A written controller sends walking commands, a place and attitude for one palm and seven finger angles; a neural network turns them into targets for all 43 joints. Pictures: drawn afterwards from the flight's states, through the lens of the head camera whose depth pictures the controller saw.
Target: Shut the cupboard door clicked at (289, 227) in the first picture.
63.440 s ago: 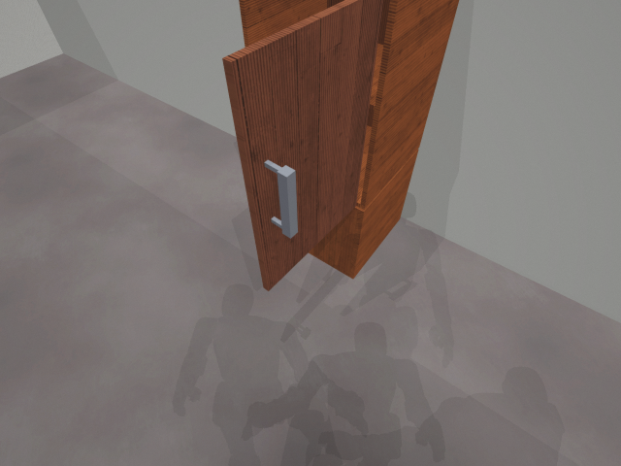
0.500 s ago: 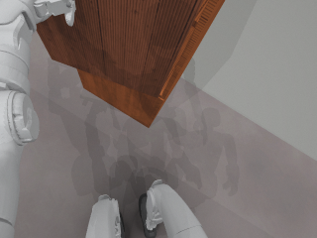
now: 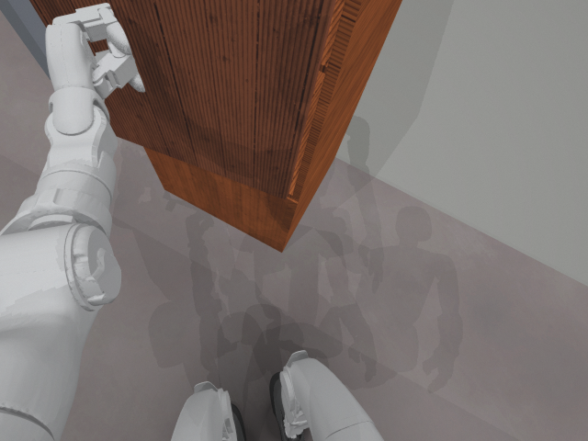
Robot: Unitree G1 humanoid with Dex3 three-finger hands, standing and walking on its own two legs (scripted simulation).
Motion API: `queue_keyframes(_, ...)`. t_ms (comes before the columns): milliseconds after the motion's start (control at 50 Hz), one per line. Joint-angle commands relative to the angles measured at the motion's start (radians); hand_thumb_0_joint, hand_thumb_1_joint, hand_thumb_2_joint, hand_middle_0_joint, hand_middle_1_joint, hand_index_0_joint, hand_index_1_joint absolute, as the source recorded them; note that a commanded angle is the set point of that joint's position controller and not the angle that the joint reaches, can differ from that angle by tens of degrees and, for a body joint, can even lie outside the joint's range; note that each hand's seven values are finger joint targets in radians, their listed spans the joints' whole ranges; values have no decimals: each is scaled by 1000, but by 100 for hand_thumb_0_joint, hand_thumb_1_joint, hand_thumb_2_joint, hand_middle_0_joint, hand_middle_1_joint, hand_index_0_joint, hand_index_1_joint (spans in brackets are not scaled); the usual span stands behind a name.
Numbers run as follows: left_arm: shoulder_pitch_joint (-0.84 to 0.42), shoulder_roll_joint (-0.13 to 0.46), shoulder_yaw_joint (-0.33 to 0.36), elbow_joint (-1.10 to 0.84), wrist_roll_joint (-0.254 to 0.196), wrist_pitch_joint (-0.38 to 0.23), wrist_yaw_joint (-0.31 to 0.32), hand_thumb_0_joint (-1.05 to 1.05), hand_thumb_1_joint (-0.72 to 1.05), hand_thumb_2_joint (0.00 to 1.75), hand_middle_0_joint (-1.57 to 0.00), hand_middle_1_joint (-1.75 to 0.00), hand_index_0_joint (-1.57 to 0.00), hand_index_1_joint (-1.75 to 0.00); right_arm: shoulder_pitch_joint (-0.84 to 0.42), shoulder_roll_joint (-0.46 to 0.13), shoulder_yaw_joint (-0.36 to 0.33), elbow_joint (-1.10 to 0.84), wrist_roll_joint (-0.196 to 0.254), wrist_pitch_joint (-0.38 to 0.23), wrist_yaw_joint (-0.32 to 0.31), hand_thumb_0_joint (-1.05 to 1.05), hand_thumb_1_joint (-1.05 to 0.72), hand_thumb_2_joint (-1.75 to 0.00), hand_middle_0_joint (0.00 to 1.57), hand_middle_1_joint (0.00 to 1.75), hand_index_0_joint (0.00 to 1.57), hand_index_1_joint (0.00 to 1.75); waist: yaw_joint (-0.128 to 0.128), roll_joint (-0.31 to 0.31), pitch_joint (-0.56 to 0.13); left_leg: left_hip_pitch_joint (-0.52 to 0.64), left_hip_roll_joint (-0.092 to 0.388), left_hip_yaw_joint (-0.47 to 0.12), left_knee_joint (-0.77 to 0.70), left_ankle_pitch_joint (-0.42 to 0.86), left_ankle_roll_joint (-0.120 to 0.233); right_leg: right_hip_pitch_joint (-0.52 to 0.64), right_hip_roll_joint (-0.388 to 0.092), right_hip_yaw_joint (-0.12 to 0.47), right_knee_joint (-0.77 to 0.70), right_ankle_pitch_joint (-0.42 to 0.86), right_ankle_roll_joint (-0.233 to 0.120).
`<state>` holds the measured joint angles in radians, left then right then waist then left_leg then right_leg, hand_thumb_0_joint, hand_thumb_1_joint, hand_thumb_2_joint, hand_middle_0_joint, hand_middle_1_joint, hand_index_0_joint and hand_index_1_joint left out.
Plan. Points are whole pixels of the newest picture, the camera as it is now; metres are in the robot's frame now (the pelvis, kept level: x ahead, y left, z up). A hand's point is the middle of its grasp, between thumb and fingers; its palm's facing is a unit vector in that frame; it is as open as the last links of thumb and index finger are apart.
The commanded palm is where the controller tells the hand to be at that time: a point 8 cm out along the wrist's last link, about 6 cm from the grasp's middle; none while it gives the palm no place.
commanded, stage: pull the fist back off the door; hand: left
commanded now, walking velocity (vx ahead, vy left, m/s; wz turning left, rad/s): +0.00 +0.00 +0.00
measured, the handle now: (38, 15) +0.68 +0.20 +0.07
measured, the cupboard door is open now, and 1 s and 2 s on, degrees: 8 8 8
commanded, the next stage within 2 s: draw the hand back to the body in 0.38 s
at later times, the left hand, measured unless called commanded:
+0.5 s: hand (141, 110) +0.52 +0.08 +0.07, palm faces +0.00 -1.00 -0.05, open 3.1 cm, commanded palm +0.49 +0.14 +0.07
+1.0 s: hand (19, 202) +0.38 +0.16 +0.15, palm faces -0.02 -1.00 -0.04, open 3.1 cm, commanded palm +0.34 +0.22 +0.16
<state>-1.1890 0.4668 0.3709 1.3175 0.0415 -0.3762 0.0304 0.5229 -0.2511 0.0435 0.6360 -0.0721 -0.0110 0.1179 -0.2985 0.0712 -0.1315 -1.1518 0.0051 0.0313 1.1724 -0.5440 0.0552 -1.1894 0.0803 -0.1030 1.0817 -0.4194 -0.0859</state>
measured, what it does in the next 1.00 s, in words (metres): rises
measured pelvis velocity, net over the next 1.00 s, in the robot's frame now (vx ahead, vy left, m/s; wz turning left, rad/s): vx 0.01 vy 0.00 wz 0.03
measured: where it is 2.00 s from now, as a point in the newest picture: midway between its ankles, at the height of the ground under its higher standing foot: outside the picture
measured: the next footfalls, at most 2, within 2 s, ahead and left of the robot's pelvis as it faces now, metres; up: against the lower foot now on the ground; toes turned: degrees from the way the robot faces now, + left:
none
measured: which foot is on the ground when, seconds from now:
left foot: down 0.00-1.00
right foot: down 0.00-1.00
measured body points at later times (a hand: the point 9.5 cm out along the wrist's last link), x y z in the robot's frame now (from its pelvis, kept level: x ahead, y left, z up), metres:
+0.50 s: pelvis -0.01 -0.01 +0.01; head +0.13 +0.00 +0.43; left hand +0.51 +0.14 +0.08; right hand +0.04 -0.27 -0.11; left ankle -0.01 +0.08 -0.64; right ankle +0.04 -0.07 -0.64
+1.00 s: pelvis +0.01 +0.00 +0.06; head +0.05 +0.00 +0.51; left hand +0.38 +0.22 +0.15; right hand +0.13 -0.26 -0.04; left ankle -0.01 +0.08 -0.64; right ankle +0.03 -0.07 -0.64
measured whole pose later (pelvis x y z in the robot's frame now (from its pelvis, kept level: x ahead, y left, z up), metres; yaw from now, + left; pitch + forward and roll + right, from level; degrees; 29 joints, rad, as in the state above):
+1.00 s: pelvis +0.01 +0.00 +0.06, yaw +2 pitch +11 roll -1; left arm -0.34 0.25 0.14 0.60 -0.20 -0.33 -0.16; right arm 0.32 -0.29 0.00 0.55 0.06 0.01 0.00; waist -0.06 0.03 -0.12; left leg -0.57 -0.03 0.03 0.81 -0.43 0.05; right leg -0.62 0.06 -0.07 0.77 -0.34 -0.08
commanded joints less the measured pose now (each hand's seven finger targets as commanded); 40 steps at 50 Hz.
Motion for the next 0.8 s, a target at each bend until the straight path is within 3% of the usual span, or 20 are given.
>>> queue_keyframes(0,-318,127,-36,-192,-11,-102,-10,0,90,90,-130,-150,-130,-150,193,-198,-80,-24,8,-1,-2,0,-90,-90,20,30,20,30,26,53,-517,225,-6,-82,-102,388,-13,496,-30,138,-117,398,58)
queue_keyframes(20,-284,78,-72,-182,-20,-93,-22,0,90,90,-130,-150,-130,-150,184,-195,-83,-27,13,2,-3,0,-90,-90,20,30,20,30,27,38,-500,213,-10,-76,-110,365,-14,509,-34,143,-128,389,59)
queue_keyframes(100,-273,62,-65,-225,-69,-88,-46,0,90,90,-130,-150,-130,-150,159,-198,-93,-34,26,12,-16,0,-90,-90,20,30,20,30,39,17,-486,213,-18,-66,-120,338,-13,537,-42,161,-149,379,62)
queue_keyframes(180,-334,2,-104,-405,-102,-174,-35,0,90,90,-130,-150,-130,-150,117,-186,-104,-36,25,4,-23,0,-90,-90,20,30,20,30,52,90,-583,364,-16,-77,-120,402,-20,503,-41,142,-130,411,61)
queue_keyframes(240,-350,-30,-143,-465,-92,-231,-16,0,90,90,-130,-150,-130,-150,98,-182,-110,-28,24,1,-24,0,-90,-90,20,30,20,30,53,114,-611,448,-12,-92,-121,448,-27,462,-41,127,-109,415,60)
queue_keyframes(320,-296,-45,-161,-329,-56,-209,11,0,90,90,-130,-150,-130,-150,64,-183,-109,-15,29,15,-28,0,-90,-90,20,30,20,30,36,34,-489,341,-20,-82,-127,328,-20,449,-46,136,-136,323,69)
queue_keyframes(340,-323,-27,-151,-315,-53,-202,19,0,90,90,-130,-150,-130,-150,66,-186,-105,-13,30,15,-33,0,-90,-90,20,30,20,30,25,11,-474,319,-22,-80,-127,313,-14,454,-49,143,-139,319,71)
queue_keyframes(380,-301,14,-116,-241,-46,-175,31,0,90,90,-130,-150,-130,-150,50,-187,-99,-22,34,21,-39,0,-90,-90,20,30,20,30,31,-29,-432,238,-28,-73,-132,265,-12,485,-52,154,-147,287,71)
queue_keyframes(420,-300,9,-109,-237,-56,-169,33,0,90,90,-130,-150,-130,-150,32,-182,-95,-35,34,18,-42,0,-90,-90,20,30,20,30,42,-29,-461,211,-35,-66,-127,257,-11,522,-56,168,-148,291,70)
queue_keyframes(460,-316,3,-115,-245,-64,-180,24,0,90,90,-130,-150,-130,-150,24,-180,-90,-37,32,11,-43,0,-90,-90,20,30,20,30,44,16,-496,245,-33,-70,-121,292,-15,503,-57,162,-126,326,66)
queue_keyframes(480,-295,24,-90,-235,-71,-183,20,0,90,90,-130,-150,-130,-150,24,-182,-90,-39,32,9,-43,0,-90,-90,20,30,20,30,53,-5,-505,239,-33,-71,-117,294,-15,515,-55,162,-125,328,66)
queue_keyframes(540,-137,104,-18,-336,-87,-196,-13,0,90,90,-130,-150,-130,-150,13,-184,-92,-90,43,10,-46,0,-90,-90,20,30,20,30,139,5,-647,298,-37,-55,-151,368,-18,665,-55,174,-120,432,60)
queue_keyframes(580,-57,99,-30,-408,-94,-184,-44,0,90,90,-130,-150,-130,-150,3,-174,-92,-113,55,17,-48,0,-90,-90,20,30,20,30,170,18,-666,333,-38,-40,-181,393,-20,733,-56,174,-141,480,63)
queue_keyframes(640,86,87,-40,-530,-131,-144,-83,0,90,90,-130,-150,-130,-150,-10,-169,-92,-160,79,31,-58,0,-90,-90,20,30,20,30,195,-46,-629,356,-38,-25,-242,387,-15,840,-52,186,-204,502,69)
queue_keyframes(700,168,28,-80,-720,-195,-113,-119,0,90,90,-130,-150,-130,-150,-43,-161,-94,-184,101,30,-75,0,-90,-90,20,30,20,30,203,-103,-558,403,-37,-14,-304,365,-9,906,-56,194,-285,495,81)
queue_keyframes(760,255,-70,-165,-836,-240,-100,-148,0,90,90,-130,-150,-130,-150,-87,-146,-91,-186,117,9,-93,0,-90,-90,20,30,20,30,196,-98,-444,485,-32,-12,-352,342,-5,882,-60,190,-349,444,88)
queue_keyframes(780,295,-60,-162,-821,-244,-88,-153,0,90,90,-130,-150,-130,-150,-92,-152,-90,-175,118,6,-99,0,-90,-90,20,30,20,30,196,-109,-373,486,-30,-15,-368,317,-6,855,-60,183,-368,395,86)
